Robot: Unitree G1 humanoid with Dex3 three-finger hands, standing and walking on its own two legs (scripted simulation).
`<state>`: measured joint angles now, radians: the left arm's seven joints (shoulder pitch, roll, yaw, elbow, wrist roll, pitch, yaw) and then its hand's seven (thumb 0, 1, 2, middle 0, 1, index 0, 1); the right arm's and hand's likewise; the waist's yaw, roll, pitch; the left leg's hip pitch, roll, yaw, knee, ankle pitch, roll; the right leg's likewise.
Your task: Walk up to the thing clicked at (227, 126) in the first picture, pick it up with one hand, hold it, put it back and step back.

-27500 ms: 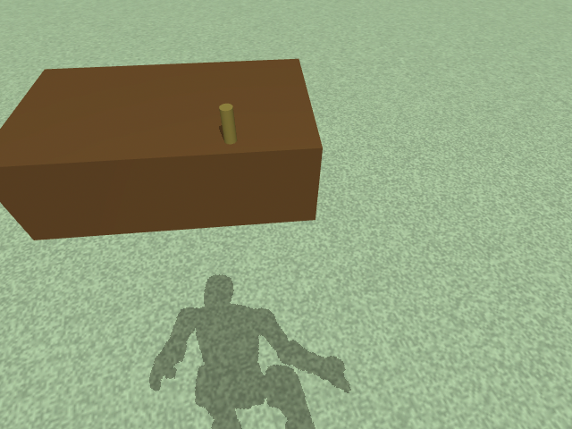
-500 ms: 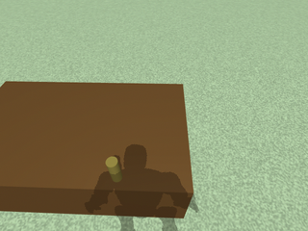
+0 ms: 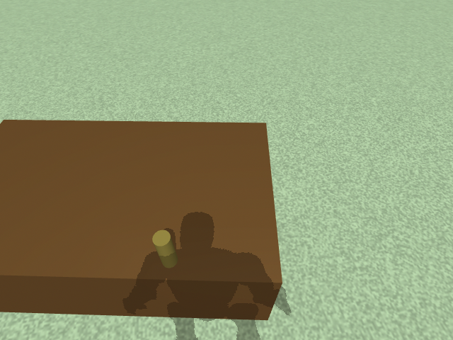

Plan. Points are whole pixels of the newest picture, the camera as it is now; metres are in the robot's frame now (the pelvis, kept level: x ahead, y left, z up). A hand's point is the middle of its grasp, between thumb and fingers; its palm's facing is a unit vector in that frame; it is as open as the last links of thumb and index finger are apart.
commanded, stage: stand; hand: left
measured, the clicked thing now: (165, 249) +0.43 +0.19 -0.29
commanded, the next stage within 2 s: step back in 0.26 s
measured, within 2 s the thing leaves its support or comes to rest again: neither
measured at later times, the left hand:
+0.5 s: hand out of the picture +0.08 +0.29 -0.17, palm faces -0.03 -0.92 -0.38, open 7.3 cm
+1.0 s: hand out of the picture +0.00 +0.30 -0.18, palm faces -0.11 -0.91 -0.39, open 7.3 cm
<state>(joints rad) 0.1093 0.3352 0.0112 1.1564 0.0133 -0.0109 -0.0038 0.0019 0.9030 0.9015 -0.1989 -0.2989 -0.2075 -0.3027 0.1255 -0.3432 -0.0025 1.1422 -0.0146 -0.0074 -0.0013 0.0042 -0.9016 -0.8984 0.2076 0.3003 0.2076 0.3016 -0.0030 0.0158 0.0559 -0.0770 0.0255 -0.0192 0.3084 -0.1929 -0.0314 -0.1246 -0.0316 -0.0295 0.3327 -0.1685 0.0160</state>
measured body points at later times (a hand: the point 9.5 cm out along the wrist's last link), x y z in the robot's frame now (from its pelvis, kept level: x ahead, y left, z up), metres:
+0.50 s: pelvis -0.04 +0.02 -0.01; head +0.03 +0.02 +0.43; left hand +0.08 +0.33 -0.14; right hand +0.05 -0.31 -0.14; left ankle -0.05 +0.13 -0.72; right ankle +0.01 -0.13 -0.75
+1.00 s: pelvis -0.12 +0.05 -0.03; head -0.05 +0.03 +0.41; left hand +0.00 +0.35 -0.15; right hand -0.04 -0.27 -0.16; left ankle -0.06 +0.14 -0.75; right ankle -0.14 -0.07 -0.75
